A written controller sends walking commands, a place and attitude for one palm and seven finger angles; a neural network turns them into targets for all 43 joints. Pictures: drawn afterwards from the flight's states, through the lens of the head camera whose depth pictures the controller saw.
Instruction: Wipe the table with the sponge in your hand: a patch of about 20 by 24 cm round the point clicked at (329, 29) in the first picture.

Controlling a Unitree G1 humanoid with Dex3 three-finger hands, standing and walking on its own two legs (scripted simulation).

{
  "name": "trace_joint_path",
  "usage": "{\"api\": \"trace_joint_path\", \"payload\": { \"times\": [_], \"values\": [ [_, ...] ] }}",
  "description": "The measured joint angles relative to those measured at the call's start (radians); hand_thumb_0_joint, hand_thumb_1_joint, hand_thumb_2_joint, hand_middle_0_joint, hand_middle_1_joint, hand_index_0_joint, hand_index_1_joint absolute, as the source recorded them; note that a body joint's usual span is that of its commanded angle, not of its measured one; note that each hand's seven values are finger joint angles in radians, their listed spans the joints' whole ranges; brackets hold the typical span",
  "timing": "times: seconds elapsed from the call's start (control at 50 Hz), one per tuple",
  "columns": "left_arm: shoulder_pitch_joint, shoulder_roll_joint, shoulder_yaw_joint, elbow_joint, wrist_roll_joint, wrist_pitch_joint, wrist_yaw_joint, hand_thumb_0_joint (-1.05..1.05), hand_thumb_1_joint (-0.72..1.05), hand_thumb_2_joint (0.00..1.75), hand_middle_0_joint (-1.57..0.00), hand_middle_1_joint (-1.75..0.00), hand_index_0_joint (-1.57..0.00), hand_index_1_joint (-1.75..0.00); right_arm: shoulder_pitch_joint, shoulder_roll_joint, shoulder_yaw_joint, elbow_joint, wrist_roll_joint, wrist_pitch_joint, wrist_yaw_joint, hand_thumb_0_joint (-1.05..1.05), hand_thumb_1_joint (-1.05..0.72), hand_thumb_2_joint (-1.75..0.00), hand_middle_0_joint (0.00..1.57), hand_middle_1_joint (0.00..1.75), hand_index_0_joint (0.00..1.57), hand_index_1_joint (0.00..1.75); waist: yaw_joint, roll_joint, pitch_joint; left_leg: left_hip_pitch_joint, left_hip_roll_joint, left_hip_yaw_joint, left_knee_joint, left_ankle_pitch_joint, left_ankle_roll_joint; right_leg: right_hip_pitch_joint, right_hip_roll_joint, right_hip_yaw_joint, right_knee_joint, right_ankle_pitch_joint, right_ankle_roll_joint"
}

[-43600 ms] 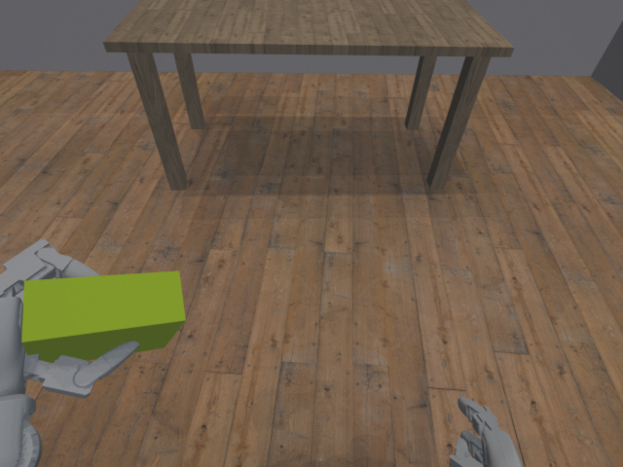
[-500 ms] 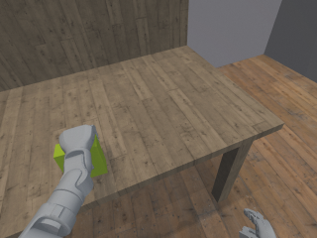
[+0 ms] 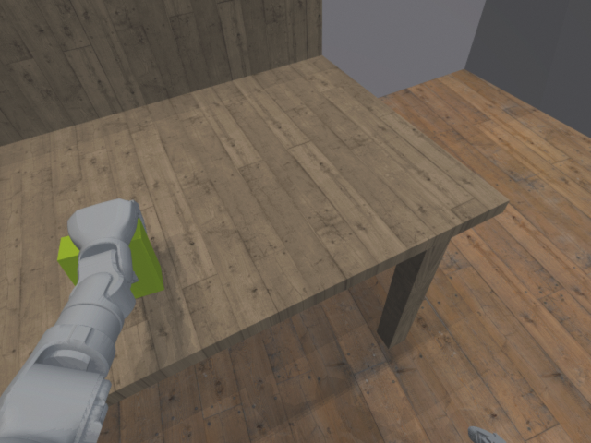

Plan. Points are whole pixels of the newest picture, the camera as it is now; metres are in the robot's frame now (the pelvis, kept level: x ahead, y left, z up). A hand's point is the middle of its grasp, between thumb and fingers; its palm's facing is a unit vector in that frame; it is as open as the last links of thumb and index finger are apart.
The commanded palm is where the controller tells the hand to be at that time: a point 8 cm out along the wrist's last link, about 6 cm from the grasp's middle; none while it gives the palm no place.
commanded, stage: wipe forward along the middle lane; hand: left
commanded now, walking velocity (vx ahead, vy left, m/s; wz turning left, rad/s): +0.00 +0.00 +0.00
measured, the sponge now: (120, 273) +0.37 +0.30 +0.00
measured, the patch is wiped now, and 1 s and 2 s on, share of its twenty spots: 1.00 1.00 1.00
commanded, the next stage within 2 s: slide back across to the first lane in 0.50 s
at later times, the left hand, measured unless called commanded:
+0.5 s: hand (110, 224) +0.44 +0.32 +0.05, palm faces -0.10 -0.01 -0.99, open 9.4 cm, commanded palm +0.42 +0.32 +0.08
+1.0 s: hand (94, 217) +0.45 +0.35 +0.05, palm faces -0.06 -0.04 -1.00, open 9.4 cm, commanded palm +0.41 +0.36 +0.09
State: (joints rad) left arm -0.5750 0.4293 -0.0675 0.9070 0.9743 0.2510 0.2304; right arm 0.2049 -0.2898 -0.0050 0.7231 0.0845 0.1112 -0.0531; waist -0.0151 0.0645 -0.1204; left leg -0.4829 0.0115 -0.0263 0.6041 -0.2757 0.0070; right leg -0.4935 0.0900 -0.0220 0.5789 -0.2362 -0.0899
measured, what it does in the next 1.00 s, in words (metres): shifts its weight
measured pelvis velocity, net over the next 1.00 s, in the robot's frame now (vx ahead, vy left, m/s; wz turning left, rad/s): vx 0.03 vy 0.06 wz -0.02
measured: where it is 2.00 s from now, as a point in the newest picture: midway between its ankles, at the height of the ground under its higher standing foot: outside the picture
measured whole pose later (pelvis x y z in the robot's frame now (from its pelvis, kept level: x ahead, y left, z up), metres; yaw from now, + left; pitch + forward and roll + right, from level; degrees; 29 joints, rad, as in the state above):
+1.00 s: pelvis +0.03 +0.06 +0.00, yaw -1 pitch +12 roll -2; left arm -0.70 0.48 0.00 1.05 1.02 0.21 0.27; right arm 0.27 -0.26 0.00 0.73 0.07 0.11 -0.01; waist -0.06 0.05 -0.15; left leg -0.50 -0.02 0.01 0.60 -0.31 0.06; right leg -0.49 0.05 0.02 0.52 -0.24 -0.02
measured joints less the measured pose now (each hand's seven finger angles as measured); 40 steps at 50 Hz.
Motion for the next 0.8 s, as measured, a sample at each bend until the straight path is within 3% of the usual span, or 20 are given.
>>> {"api": "trace_joint_path", "payload": {
  "times": [0.34,0.62,0.8],
  "values": [
    [-0.141,0.039,0.030,0.164,0.023,-0.023,0.032,0.01,-0.54,1.17,-0.82,-1.40,-0.85,-1.37,0.010,0.014,0.010,0.009,-0.006,-0.009,0.016,0.01,-0.90,-0.90,0.20,0.30,0.20,0.30,-0.031,-0.011,-0.013,-0.066,-0.006,0.001,0.026,-0.006,-0.002,-0.054,-0.006,0.003,0.001,0.003,0.021],
    [-0.246,0.069,0.028,0.254,0.048,-0.033,0.031,0.01,-0.55,1.17,-0.82,-1.40,-0.85,-1.38,0.052,0.014,0.007,0.018,-0.015,-0.017,0.023,0.01,-0.90,-0.90,0.20,0.30,0.20,0.30,-0.054,-0.018,-0.021,-0.120,-0.021,0.009,0.049,-0.018,0.020,-0.097,-0.021,0.011,0.003,0.000,0.048],
    [-0.208,0.068,0.056,0.227,0.043,-0.041,0.040,0.01,-0.54,1.17,-0.81,-1.41,-0.84,-1.39,0.080,0.027,0.004,0.021,-0.014,-0.008,0.035,0.01,-0.90,-0.90,0.20,0.30,0.20,0.30,-0.055,-0.016,-0.031,-0.095,-0.026,0.025,0.037,-0.028,0.036,-0.071,-0.026,0.028,-0.017,-0.002,0.064]
  ]
}}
